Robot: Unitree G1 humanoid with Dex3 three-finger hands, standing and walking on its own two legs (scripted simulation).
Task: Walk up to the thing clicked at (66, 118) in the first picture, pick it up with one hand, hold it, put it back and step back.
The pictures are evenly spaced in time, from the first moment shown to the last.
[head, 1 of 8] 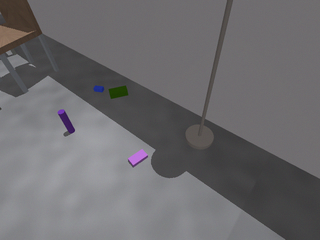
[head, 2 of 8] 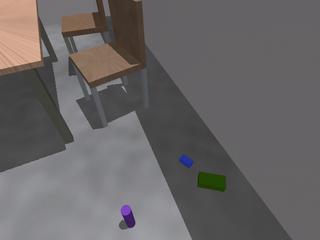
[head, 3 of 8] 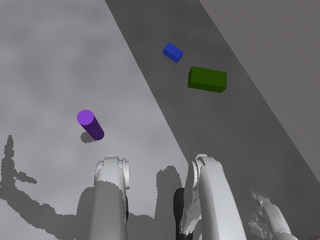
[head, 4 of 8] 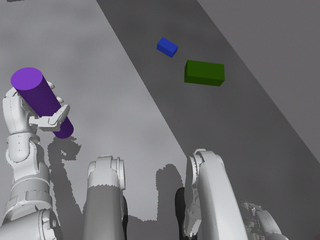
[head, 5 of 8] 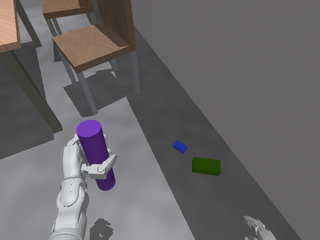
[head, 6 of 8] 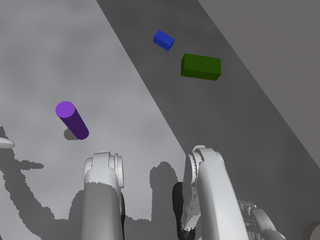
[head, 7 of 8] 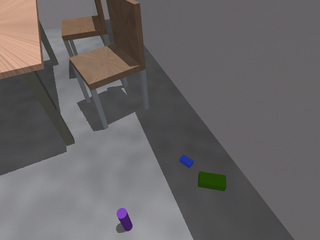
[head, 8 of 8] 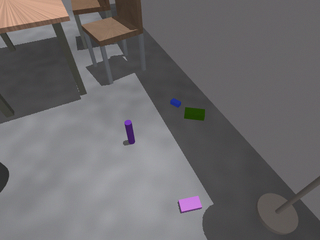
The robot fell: no
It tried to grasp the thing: yes
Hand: left
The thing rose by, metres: 0.66
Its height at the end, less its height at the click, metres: +0.00
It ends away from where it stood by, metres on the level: 0.03
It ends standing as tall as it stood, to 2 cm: yes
